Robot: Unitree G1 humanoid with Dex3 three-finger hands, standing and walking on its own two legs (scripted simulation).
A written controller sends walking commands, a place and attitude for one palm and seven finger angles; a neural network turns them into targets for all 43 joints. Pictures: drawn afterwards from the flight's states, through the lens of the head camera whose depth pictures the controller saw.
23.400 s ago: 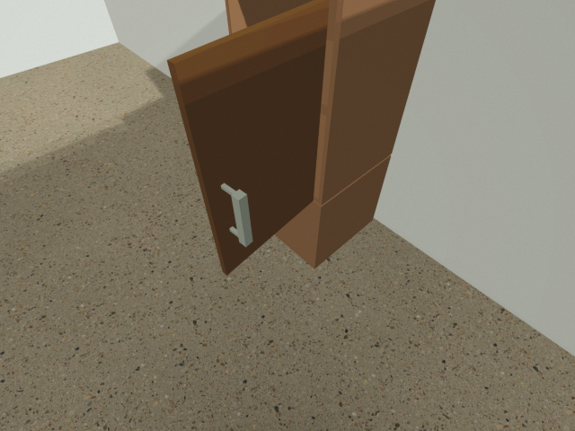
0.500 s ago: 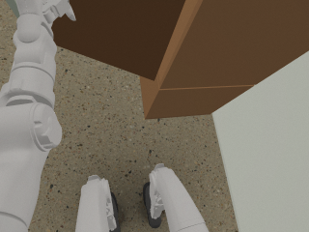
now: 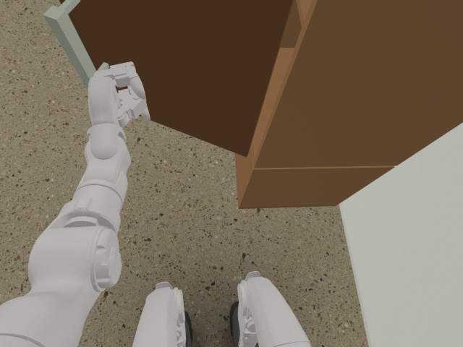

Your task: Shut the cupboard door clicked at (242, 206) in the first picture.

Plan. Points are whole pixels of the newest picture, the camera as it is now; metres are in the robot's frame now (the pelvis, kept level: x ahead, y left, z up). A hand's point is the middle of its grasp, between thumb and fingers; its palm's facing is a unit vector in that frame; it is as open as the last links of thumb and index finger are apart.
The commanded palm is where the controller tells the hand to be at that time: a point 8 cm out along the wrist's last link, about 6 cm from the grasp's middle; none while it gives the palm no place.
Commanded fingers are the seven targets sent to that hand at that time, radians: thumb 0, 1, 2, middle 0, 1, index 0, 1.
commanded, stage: pull the fist back off the door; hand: left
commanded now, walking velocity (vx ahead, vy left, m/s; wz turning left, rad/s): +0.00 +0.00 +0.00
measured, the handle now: (84, 46) +0.65 +0.20 +0.03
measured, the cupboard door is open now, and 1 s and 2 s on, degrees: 66 66 66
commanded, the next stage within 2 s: draw the hand back to the body in 0.22 s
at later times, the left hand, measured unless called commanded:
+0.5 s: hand (129, 111) +0.48 +0.11 +0.07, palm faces +0.07 -1.00 -0.06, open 3.2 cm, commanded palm +0.43 +0.16 +0.08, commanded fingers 0.00 0.90 0.90 -1.30 -1.50 -1.30 -1.50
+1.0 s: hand (14, 182) +0.33 +0.18 +0.17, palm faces +0.07 -0.97 -0.22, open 3.1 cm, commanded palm +0.30 +0.24 +0.20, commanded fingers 0.00 0.90 0.90 -0.92 -1.08 -0.92 -1.08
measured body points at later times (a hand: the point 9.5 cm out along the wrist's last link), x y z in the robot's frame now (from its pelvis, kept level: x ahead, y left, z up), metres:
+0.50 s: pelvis +0.00 +0.00 +0.02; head +0.14 -0.01 +0.44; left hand +0.47 +0.16 +0.07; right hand +0.06 -0.24 -0.12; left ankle +0.03 +0.11 -0.60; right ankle +0.03 -0.09 -0.60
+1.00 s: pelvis +0.03 +0.02 +0.11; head +0.05 +0.01 +0.56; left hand +0.32 +0.24 +0.18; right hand +0.21 -0.22 +0.03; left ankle +0.03 +0.11 -0.60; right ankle +0.03 -0.09 -0.60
